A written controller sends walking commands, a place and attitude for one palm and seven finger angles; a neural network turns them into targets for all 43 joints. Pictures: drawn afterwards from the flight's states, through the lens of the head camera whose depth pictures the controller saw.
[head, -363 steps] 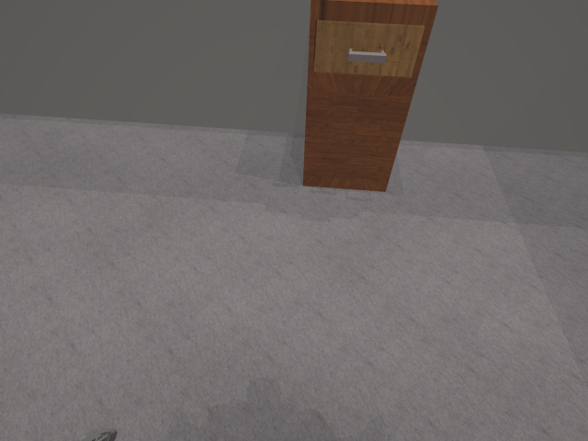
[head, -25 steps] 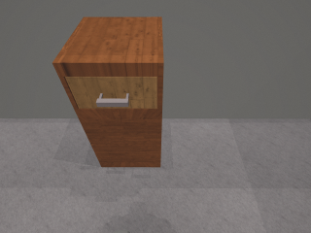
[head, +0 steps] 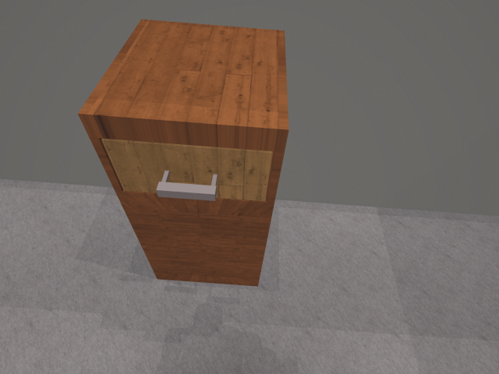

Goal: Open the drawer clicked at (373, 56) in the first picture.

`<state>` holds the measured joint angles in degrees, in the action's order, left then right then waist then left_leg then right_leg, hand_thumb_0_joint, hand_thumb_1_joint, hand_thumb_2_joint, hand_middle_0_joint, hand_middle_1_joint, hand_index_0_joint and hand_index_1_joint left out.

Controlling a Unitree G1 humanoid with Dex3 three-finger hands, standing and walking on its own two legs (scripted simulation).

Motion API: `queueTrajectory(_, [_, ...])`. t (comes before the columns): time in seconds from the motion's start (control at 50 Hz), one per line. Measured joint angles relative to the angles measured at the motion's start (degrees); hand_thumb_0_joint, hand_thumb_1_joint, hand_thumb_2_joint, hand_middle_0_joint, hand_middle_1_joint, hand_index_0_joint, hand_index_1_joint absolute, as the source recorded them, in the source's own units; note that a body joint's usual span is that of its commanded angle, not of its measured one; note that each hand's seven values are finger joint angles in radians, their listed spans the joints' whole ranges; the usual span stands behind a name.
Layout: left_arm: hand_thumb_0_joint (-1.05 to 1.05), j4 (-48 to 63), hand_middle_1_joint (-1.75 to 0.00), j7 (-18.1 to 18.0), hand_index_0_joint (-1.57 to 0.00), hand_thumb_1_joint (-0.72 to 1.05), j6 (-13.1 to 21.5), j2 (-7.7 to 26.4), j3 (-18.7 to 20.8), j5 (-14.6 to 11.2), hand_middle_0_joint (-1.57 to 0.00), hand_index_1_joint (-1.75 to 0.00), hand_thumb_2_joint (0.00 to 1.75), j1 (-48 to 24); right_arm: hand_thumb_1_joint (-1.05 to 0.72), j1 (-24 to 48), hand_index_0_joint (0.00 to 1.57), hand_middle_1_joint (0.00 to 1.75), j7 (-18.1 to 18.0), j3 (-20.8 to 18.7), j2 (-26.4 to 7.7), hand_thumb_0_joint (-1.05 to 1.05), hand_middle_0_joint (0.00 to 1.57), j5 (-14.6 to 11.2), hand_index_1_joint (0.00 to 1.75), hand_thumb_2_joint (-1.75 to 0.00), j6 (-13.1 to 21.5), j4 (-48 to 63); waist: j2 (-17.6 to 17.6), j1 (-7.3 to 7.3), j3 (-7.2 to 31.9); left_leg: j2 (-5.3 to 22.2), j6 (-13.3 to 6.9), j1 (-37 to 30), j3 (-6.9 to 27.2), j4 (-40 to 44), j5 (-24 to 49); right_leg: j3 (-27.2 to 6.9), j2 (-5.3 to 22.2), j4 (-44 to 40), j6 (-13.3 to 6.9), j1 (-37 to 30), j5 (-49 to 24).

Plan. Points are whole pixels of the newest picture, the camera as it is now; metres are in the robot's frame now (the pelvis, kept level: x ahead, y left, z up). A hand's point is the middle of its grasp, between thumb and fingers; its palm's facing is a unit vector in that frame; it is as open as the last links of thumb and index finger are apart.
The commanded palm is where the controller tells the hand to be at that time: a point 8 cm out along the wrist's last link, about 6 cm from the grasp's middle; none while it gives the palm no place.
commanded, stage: come to a stop and stand still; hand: left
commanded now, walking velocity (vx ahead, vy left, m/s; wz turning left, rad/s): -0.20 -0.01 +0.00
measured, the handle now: (189, 183) +0.51 +0.18 -0.08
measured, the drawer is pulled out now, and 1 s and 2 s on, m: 0.00 0.00 0.00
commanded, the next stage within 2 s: look again from close up in 1.24 s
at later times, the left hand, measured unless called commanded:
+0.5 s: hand out of the picture +0.04 +0.11 -0.14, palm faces +0.08 -0.95 -0.31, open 7.4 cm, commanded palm none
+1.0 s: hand out of the picture -0.04 +0.16 -0.18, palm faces +0.07 -0.98 -0.19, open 7.4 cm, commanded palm none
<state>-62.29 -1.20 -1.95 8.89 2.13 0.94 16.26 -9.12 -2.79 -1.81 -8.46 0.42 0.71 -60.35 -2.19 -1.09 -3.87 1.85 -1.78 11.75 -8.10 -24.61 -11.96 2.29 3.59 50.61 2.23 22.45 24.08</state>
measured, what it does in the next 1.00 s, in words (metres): steps on the spot: right foot, then left foot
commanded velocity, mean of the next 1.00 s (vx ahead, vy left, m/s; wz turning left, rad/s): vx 0.01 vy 0.10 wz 0.00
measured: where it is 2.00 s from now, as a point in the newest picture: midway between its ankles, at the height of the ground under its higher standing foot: outside the picture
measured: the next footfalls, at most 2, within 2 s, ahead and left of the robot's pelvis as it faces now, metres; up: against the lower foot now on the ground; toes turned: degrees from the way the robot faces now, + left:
right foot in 0.20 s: +0.00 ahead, -0.14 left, +0.00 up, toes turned -4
left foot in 0.82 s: -0.01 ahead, +0.09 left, +0.00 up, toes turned -2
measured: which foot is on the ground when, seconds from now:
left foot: down 0.00-0.20, up 0.22-0.80, down 0.82-1.00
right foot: up 0.00-0.18, down 0.20-1.00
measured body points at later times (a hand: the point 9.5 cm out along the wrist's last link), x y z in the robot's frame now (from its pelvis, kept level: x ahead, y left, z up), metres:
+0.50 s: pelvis -0.02 -0.09 +0.01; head +0.01 -0.14 +0.45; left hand +0.04 +0.16 -0.12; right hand +0.02 -0.34 -0.17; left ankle -0.07 +0.10 -0.64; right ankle +0.02 -0.16 -0.74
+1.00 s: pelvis -0.03 -0.02 +0.00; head -0.01 -0.01 +0.45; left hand -0.05 +0.21 -0.17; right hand -0.03 -0.23 -0.16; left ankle -0.08 +0.09 -0.74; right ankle -0.03 -0.14 -0.73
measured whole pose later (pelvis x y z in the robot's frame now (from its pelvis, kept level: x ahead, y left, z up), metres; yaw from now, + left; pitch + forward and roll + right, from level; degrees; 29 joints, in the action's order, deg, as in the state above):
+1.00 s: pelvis -0.03 -0.02 +0.00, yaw +0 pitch +1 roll +1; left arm -64.6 -0.9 -1.6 10.2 1.8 1.0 16.8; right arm -17.7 -2.2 0.2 -6.1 0.7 -0.3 -64.0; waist -2.8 -1.5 0.5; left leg -1.5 -0.9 6.6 -2.3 -21.3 -15.9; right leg 2.0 3.3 36.2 1.0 17.7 19.2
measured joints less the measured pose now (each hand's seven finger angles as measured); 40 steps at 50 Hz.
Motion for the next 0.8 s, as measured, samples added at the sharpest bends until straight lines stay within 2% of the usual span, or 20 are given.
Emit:
queueTrajectory(0.06, [0.01, 2.0, -0.30, -0.1, -0.19, 0.90, -1.0, 0.9, 0.8, 0.1, -0.20, -0.30, 0.90, -2.2, -0.94, 0.0, 0.21, 0.30, 0.1, -0.6, -0.1, 0.00, 0.20, 0.3, 0.30, -0.89, -1.2, 0.0, 0.5, 0.35, -0.8, 1.1, 1.1, 0.0, 0.2, -0.6, -0.4, -0.4, -0.6, 2.2, 0.0, 1.7, 0.1])
queueTrajectory(0.1, [0.01, 3.1, -0.30, -0.1, -0.19, 0.90, -1.1, 1.4, 1.2, 0.0, -0.20, -0.30, 0.90, -3.6, -0.93, 0.0, 0.21, 0.30, 0.4, -1.0, -0.4, 0.00, 0.20, 0.6, 0.30, -0.89, -1.8, 0.1, 1.1, 0.67, -1.3, 1.9, 1.9, 0.3, 0.4, -1.6, -0.8, -0.2, -0.8, 0.7, -0.2, 1.3, 0.1])
queueTrajectory(0.14, [0.01, 4.1, -0.30, -0.1, -0.19, 0.91, -0.8, 1.7, 1.3, -0.1, -0.20, -0.30, 0.90, -4.7, -0.93, 0.0, 0.21, 0.30, 0.8, -1.5, -1.0, 0.00, 0.20, 0.8, 0.30, -0.89, -2.2, 0.2, 2.0, 0.90, -1.6, 2.7, 2.9, 0.8, 0.6, -3.0, -1.4, 0.4, -0.8, -3.8, -0.6, -0.5, -1.2])
queueTrajectory(0.18, [0.01, 5.1, -0.30, 0.0, -0.19, 0.91, 0.1, 2.1, 1.3, -0.1, -0.20, -0.30, 0.90, -5.0, -0.92, -0.4, 0.21, 0.30, 1.2, -1.9, -1.6, 0.00, 0.20, 0.7, 0.30, -0.89, -2.6, 0.3, 2.6, 0.89, -1.4, 3.3, 4.2, 1.9, 0.6, -5.6, -2.7, 0.9, -0.5, -12.1, -0.7, -3.9, -7.3])
queueTrajectory(0.2, [0.01, 5.5, -0.30, 0.0, -0.19, 0.90, 0.8, 2.4, 1.2, 0.2, -0.20, -0.30, 0.90, -4.9, -0.92, -0.7, 0.21, 0.30, 1.5, -2.1, -1.8, 0.01, 0.20, 0.5, 0.30, -0.89, -2.8, 0.5, 2.5, 0.83, -1.0, 3.2, 4.3, 3.1, 0.5, -8.0, -4.0, 0.9, -0.2, -15.1, -1.9, -5.1, -8.9])
queueTrajectory(0.22, [0.01, 5.4, -0.30, -0.1, -0.19, 0.90, 1.2, 2.1, 1.1, 0.3, -0.20, -0.30, 0.90, -5.3, -0.92, -0.7, 0.21, 0.30, 1.7, -2.4, -2.5, 0.01, 0.20, 0.3, 0.30, -0.89, -3.1, 0.7, 3.6, 1.00, -1.1, 3.2, 4.2, 4.7, 2.0, -11.7, -8.4, 1.3, -0.7, -14.1, -3.1, -4.7, -7.3])
queueTrajectory(0.26, [0.00, 5.5, -0.30, -0.1, -0.19, 0.90, 1.4, 1.2, 0.5, 0.4, -0.20, -0.30, 0.90, -5.9, -0.92, -0.7, 0.20, 0.29, 1.7, -2.9, -3.8, 0.01, 0.20, 0.3, 0.30, -0.89, -4.2, 1.0, 5.3, 1.47, -1.3, 1.0, 3.6, 8.0, 6.4, -21.2, -15.8, 2.1, -1.0, -13.1, -4.4, -4.5, -5.7])
queueTrajectory(0.28, [0.00, 5.6, -0.30, -0.1, -0.19, 0.90, 1.4, 0.7, 0.3, 0.4, -0.20, -0.30, 0.90, -6.0, -0.92, -0.8, 0.20, 0.29, 1.7, -3.0, -4.3, 0.01, 0.20, 0.3, 0.30, -0.89, -4.6, 1.0, 5.6, 1.47, -1.2, -0.2, 3.5, 9.5, 7.6, -26.3, -16.6, 2.2, -0.9, -13.8, -4.7, -4.8, -5.9])
queueTrajectory(0.34, [0.01, 6.0, -0.30, -0.3, -0.20, 0.90, 1.4, -0.3, 0.0, 0.2, -0.20, -0.30, 0.90, -6.0, -0.92, -1.1, 0.20, 0.29, 2.3, -3.3, -5.4, 0.01, 0.20, 0.5, 0.30, -0.89, -5.1, 0.9, 5.9, 1.27, -0.9, -2.4, 4.0, 12.5, 9.0, -37.3, -12.8, 2.1, -0.7, -17.3, -5.0, -5.9, -8.4])
queueTrajectory(0.4, [0.01, 6.2, -0.30, -0.5, -0.20, 0.90, 1.6, -0.8, 0.0, 0.1, -0.20, -0.30, 0.90, -5.8, -0.91, -1.9, 0.20, 0.29, 2.8, -3.3, -5.9, 0.01, 0.20, 0.8, 0.29, -0.89, -5.5, 1.0, 5.4, 1.03, -0.3, -3.1, 5.0, 13.3, 9.6, -40.8, -8.8, 2.2, -0.2, -20.7, -5.4, -6.8, -10.5])
queueTrajectory(0.52, [0.01, 5.9, -0.30, -0.4, -0.20, 0.90, 1.8, -0.7, 0.0, 0.2, -0.20, -0.30, 0.90, -4.0, -0.91, -3.2, 0.20, 0.29, 3.5, -3.2, -6.7, 0.01, 0.20, 1.1, 0.29, -0.89, -6.1, 1.0, 4.3, 0.03, 1.0, -1.9, 5.6, 11.8, 11.1, -37.7, -5.3, 2.6, 0.6, -24.9, -5.5, -7.4, -13.4])
queueTrajectory(0.62, [0.01, 4.7, -0.30, 0.0, -0.20, 0.90, 1.2, -0.1, 0.2, 0.6, -0.20, -0.30, 0.90, -1.3, -0.91, -3.9, 0.20, 0.29, 3.6, -2.8, -6.8, 0.01, 0.20, 1.0, 0.29, -0.89, -5.5, 1.0, 3.7, -0.82, 2.1, -0.2, 5.1, 9.3, 10.5, -31.1, -5.9, 2.5, 0.7, -26.7, -5.2, -7.1, -15.0])
queueTrajectory(0.74, [0.01, 2.6, -0.30, 0.4, -0.20, 0.90, 0.6, 1.0, 0.7, 1.1, -0.20, -0.30, 0.90, 0.8, -0.91, -4.6, 0.20, 0.29, 3.2, -1.7, -5.4, 0.01, 0.19, 0.4, 0.29, -0.89, -3.8, 1.1, 2.4, -1.84, 3.2, -0.2, 3.4, 3.5, 7.5, -16.1, -9.9, 2.3, 0.4, -28.6, -4.1, -6.4, -17.0])
queueTrajectory(0.8, [0.01, 1.3, -0.30, 0.2, -0.20, 0.90, 0.2, 1.5, 0.8, 0.6, -0.20, -0.30, 0.90, 1.3, -0.91, -5.6, 0.20, 0.29, 2.8, -0.8, -4.3, 0.01, 0.20, 0.2, 0.29, -0.89, -2.2, 1.1, 2.4, -1.77, 3.8, -0.5, 2.4, -1.6, 6.1, -3.7, -6.5, 2.5, -0.4, -27.2, -3.1, -5.2, -16.8])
